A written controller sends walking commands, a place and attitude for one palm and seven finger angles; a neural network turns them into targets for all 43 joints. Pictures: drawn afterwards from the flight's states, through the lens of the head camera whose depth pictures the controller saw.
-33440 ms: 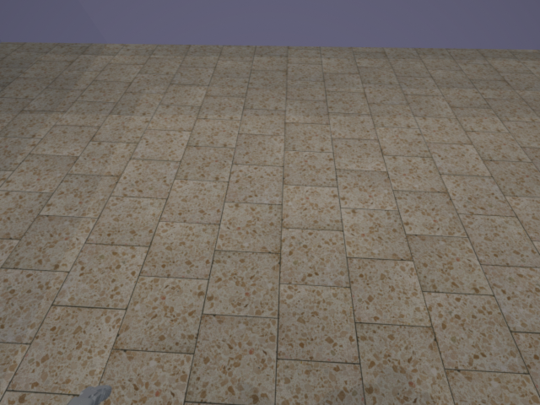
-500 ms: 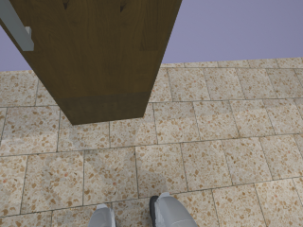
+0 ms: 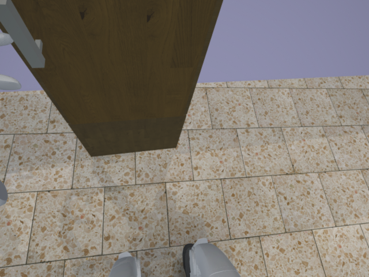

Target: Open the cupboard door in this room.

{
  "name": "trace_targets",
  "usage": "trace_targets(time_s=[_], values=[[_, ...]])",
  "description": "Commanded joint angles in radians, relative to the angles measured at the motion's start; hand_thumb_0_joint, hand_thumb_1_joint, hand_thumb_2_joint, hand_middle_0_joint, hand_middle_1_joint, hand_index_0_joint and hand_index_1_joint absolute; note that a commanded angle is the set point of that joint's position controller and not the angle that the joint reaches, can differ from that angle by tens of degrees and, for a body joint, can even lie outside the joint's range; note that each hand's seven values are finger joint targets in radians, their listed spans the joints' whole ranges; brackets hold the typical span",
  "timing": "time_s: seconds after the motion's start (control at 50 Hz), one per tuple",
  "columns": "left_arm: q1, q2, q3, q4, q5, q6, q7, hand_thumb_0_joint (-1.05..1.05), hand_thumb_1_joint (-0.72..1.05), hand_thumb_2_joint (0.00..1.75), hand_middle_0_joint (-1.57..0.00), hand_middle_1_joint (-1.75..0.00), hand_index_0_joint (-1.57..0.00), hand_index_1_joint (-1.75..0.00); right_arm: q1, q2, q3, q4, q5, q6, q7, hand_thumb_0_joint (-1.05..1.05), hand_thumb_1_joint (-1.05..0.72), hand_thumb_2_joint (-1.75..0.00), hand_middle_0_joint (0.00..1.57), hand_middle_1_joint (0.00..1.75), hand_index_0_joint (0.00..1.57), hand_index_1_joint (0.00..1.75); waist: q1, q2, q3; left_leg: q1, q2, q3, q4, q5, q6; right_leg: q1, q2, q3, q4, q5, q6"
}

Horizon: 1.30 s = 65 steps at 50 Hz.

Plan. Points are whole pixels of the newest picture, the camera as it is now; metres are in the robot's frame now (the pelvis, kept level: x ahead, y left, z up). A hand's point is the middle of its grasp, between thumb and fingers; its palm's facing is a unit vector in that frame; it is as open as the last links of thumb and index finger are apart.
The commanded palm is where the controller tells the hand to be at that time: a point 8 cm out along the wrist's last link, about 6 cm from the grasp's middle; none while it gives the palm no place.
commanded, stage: slide the fingers in behind the handle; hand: left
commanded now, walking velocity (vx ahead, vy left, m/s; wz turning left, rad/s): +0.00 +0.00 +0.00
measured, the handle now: (23, 27) +0.57 +0.25 +0.11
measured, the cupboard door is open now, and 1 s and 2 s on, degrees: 0 0 0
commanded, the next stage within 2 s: close the thumb around the handle in 1.24 s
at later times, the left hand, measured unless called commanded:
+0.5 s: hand (6, 54) +0.52 +0.27 +0.10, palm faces +0.02 -1.00 +0.00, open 14.0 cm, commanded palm +0.51 +0.30 +0.10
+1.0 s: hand (28, 52) +0.52 +0.23 +0.10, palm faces +0.04 -1.00 +0.00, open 14.0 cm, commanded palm +0.50 +0.28 +0.10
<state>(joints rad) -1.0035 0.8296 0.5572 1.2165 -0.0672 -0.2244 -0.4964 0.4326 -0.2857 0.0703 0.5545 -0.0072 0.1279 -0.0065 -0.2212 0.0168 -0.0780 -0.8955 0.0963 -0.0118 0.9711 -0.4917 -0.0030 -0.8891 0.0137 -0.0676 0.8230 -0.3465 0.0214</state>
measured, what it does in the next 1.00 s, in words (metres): stands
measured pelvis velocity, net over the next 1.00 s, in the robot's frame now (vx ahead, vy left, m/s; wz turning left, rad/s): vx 0.00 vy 0.00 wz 0.00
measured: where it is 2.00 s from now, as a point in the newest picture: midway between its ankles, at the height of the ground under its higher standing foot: outside the picture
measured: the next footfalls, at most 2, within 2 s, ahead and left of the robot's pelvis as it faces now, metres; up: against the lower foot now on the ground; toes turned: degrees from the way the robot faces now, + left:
none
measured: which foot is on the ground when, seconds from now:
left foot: down 0.00-1.00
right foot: down 0.00-1.00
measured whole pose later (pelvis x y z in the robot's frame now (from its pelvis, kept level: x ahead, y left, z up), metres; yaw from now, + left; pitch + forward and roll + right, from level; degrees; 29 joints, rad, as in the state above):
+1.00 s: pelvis +0.00 +0.00 +0.00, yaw +0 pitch +22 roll -4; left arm -0.99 0.66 0.49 1.22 -0.06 -0.28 -0.34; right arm 0.43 -0.27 0.05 0.59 -0.02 0.09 0.00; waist -0.21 0.03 -0.08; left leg -0.84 0.08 0.01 0.94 -0.48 0.00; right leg -0.85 0.00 -0.05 0.82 -0.35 0.02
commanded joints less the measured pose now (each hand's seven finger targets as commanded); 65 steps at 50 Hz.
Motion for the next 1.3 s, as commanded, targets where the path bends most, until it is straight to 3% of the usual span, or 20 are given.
trace_targets(time_s=[0.0,0.1,0.16,0.18,0.26,0.38,0.48,0.54,0.56,0.58,0.64,0.72,0.8,0.82,0.88,0.92,0.98,1.02,1.08,1.28], values=[[-0.395,0.316,0.023,-0.197,-0.023,-0.074,0.037,0.0,-0.5,0.3,-0.3,-1.2,-0.3,-1.2,0.205,-0.195,-0.07,-0.024,-0.003,-0.007,-0.014,0.0,-0.9,-0.9,0.2,0.3,0.2,0.3,0.01,0.208,-0.461,0.332,-0.052,-0.019,-0.084,0.576,0.03,0.277,0.052,0.012,-0.033,0.418,-0.033],[-0.42,0.359,0.03,-0.141,-0.008,-0.08,0.037,0.0,-0.5,0.3,-0.3,-1.2,-0.3,-1.2,0.203,-0.199,-0.062,-0.023,0.001,-0.018,-0.026,0.0,-0.9,-0.9,0.2,0.3,0.2,0.3,0.007,0.175,-0.448,0.248,-0.061,-0.006,-0.092,0.471,0.038,0.322,0.046,0.031,-0.035,0.388,-0.031],[-0.423,0.323,0.009,-0.173,-0.011,-0.101,0.03,0.0,-0.5,0.3,-0.3,-1.2,-0.3,-1.2,0.208,-0.195,-0.066,-0.018,-0.002,-0.024,-0.025,0.0,-0.9,-0.9,0.2,0.3,0.2,0.3,0.01,0.24,-0.507,0.325,-0.057,-0.013,-0.089,0.533,0.03,0.302,0.047,0.027,-0.026,0.407,-0.036],[-0.404,0.333,0.024,-0.179,-0.014,-0.106,0.028,0.0,-0.5,0.3,-0.3,-1.2,-0.3,-1.2,0.213,-0.197,-0.07,-0.016,-0.004,-0.023,-0.025,0.0,-0.9,-0.9,0.2,0.3,0.2,0.3,0.017,0.226,-0.518,0.336,-0.054,-0.015,-0.088,0.556,0.029,0.308,0.047,0.025,-0.025,0.419,-0.036],[-0.417,0.311,0.017,-0.142,-0.038,-0.099,0.011,0.0,-0.5,0.3,-0.3,-1.2,-0.3,-1.2,0.206,-0.201,-0.069,-0.011,-0.001,-0.022,-0.027,0.0,-0.9,-0.9,0.2,0.3,0.2,0.3,0.002,0.174,-0.479,0.296,-0.055,-0.014,-0.091,0.502,0.033,0.297,0.047,0.024,-0.031,0.391,-0.033],[-0.472,0.265,-0.024,-0.19,-0.021,-0.101,0.042,0.0,-0.5,0.3,-0.3,-1.2,-0.3,-1.2,0.213,-0.195,-0.072,0.003,-0.007,-0.034,-0.029,0.0,-0.9,-0.9,0.2,0.3,0.2,0.3,-0.005,0.252,-0.491,0.366,-0.053,-0.027,-0.097,0.511,0.026,0.226,0.046,0.017,-0.036,0.332,-0.035],[-0.496,0.203,-0.049,-0.192,-0.025,-0.111,0.075,0.0,-0.5,0.3,-0.3,-1.2,-0.3,-1.2,0.217,-0.192,-0.075,0.016,-0.012,-0.043,-0.024,0.0,-0.9,-0.9,0.2,0.3,0.2,0.3,-0.013,0.243,-0.49,0.399,-0.048,-0.039,-0.097,0.535,0.019,0.2,0.047,0.008,-0.037,0.322,-0.037],[-0.466,0.234,-0.01,-0.181,-0.023,-0.105,0.092,0.0,-0.5,0.3,-0.3,-1.2,-0.3,-1.2,0.225,-0.197,-0.077,0.013,-0.014,-0.044,-0.023,0.0,-0.9,-0.9,0.2,0.3,0.2,0.3,-0.001,0.216,-0.498,0.382,-0.05,-0.037,-0.101,0.54,0.022,0.234,0.048,0.009,-0.035,0.342,-0.04],[-0.467,0.246,-0.007,-0.213,-0.015,-0.108,0.097,0.0,-0.5,0.3,-0.3,-1.2,-0.3,-1.2,0.223,-0.194,-0.079,0.009,-0.014,-0.043,-0.021,0.0,-0.9,-0.9,0.2,0.3,0.2,0.3,0.01,0.247,-0.535,0.4,-0.049,-0.038,-0.102,0.57,0.018,0.243,0.044,0.01,-0.029,0.358,-0.038],[-0.449,0.222,-0.02,-0.225,-0.01,-0.107,0.102,0.0,-0.5,0.3,-0.3,-1.2,-0.3,-1.2,0.22,-0.188,-0.08,0.006,-0.015,-0.043,-0.018,0.0,-0.9,-0.9,0.2,0.3,0.2,0.3,0.019,0.277,-0.546,0.418,-0.05,-0.033,-0.1,0.596,0.015,0.247,0.044,0.011,-0.027,0.375,-0.04],[-0.418,0.19,-0.032,-0.237,-0.014,-0.113,0.117,0.0,-0.5,0.3,-0.3,-1.2,-0.3,-1.2,0.22,-0.186,-0.082,0.001,-0.016,-0.041,-0.011,0.0,-0.9,-0.9,0.2,0.3,0.2,0.3,0.014,0.218,-0.512,0.406,-0.047,-0.034,-0.104,0.601,0.019,0.257,0.048,0.006,-0.033,0.387,-0.041],[-0.422,0.113,-0.07,-0.243,-0.032,-0.112,0.119,0.0,-0.5,0.3,-0.3,-1.2,-0.3,-1.2,0.209,-0.182,-0.087,0.004,-0.013,-0.042,-0.007,0.0,-0.9,-0.9,0.2,0.3,0.2,0.3,0.006,0.211,-0.479,0.411,-0.048,-0.032,-0.117,0.579,0.016,0.248,0.05,0.004,-0.045,0.371,-0.038],[-0.42,0.098,-0.068,-0.225,-0.036,-0.115,0.136,0.0,-0.5,0.3,-0.3,-1.2,-0.3,-1.2,0.212,-0.18,-0.089,0.015,-0.014,-0.045,-0.009,0.0,-0.9,-0.9,0.2,0.3,0.2,0.3,0.005,0.187,-0.458,0.403,-0.049,-0.035,-0.122,0.572,0.017,0.243,0.046,0.002,-0.045,0.365,-0.038],[-0.431,0.077,-0.081,-0.237,-0.035,-0.116,0.14,0.0,-0.5,0.3,-0.3,-1.2,-0.3,-1.2,0.209,-0.176,-0.089,0.014,-0.016,-0.048,-0.007,0.0,-0.9,-0.9,0.2,0.3,0.2,0.3,0.006,0.218,-0.467,0.403,-0.053,-0.028,-0.12,0.566,0.017,0.249,0.045,0.008,-0.045,0.37,-0.037],[-0.413,0.146,-0.032,-0.208,-0.018,-0.122,0.162,0.0,-0.5,0.3,-0.3,-1.2,-0.3,-1.2,0.212,-0.18,-0.089,0.015,-0.016,-0.047,-0.008,0.0,-0.9,-0.9,0.2,0.3,0.2,0.3,0.015,0.158,-0.455,0.358,-0.054,-0.024,-0.118,0.542,0.022,0.279,0.042,0.014,-0.041,0.383,-0.035],[-0.413,0.147,-0.034,-0.198,-0.009,-0.125,0.169,0.0,-0.5,0.3,-0.3,-1.2,-0.3,-1.2,0.205,-0.177,-0.086,0.006,-0.014,-0.048,-0.007,0.0,-0.9,-0.9,0.2,0.3,0.2,0.3,0.018,0.151,-0.445,0.323,-0.06,-0.019,-0.125,0.509,0.025,0.303,0.04,0.018,-0.039,0.382,-0.036],[-0.418,0.168,-0.021,-0.256,-0.004,-0.152,0.171,0.0,-0.5,0.3,-0.3,-1.2,-0.3,-1.2,0.199,-0.174,-0.089,-0.002,-0.015,-0.051,-0.008,0.0,-0.9,-0.9,0.2,0.3,0.2,0.3,0.031,0.203,-0.521,0.368,-0.061,-0.012,-0.115,0.555,0.023,0.326,0.038,0.027,-0.029,0.422,-0.038],[-0.392,0.175,-0.011,-0.242,-0.01,-0.159,0.165,0.0,-0.5,0.3,-0.3,-1.2,-0.3,-1.2,0.191,-0.174,-0.088,-0.005,-0.012,-0.052,-0.007,0.0,-0.9,-0.9,0.2,0.3,0.2,0.3,0.039,0.179,-0.513,0.343,-0.062,-0.008,-0.115,0.536,0.023,0.35,0.039,0.032,-0.031,0.426,-0.038],[-0.399,0.137,-0.039,-0.243,-0.024,-0.159,0.147,0.0,-0.5,0.3,-0.3,-1.2,-0.3,-1.2,0.186,-0.176,-0.091,-0.003,-0.008,-0.052,-0.01,0.0,-0.9,-0.9,0.2,0.3,0.2,0.3,0.025,0.154,-0.506,0.346,-0.062,-0.009,-0.12,0.524,0.026,0.35,0.04,0.03,-0.036,0.426,-0.034],[-0.437,0.064,-0.1,-0.207,-0.033,-0.143,0.139,0.0,-0.5,0.3,-0.3,-1.2,-0.3,-1.2,0.186,-0.175,-0.09,0.022,-0.009,-0.062,-0.021,0.0,-0.9,-0.9,0.2,0.3,0.2,0.3,0.001,0.177,-0.458,0.356,-0.064,-0.015,-0.123,0.486,0.025,0.284,0.036,0.027,-0.049,0.37,-0.033]])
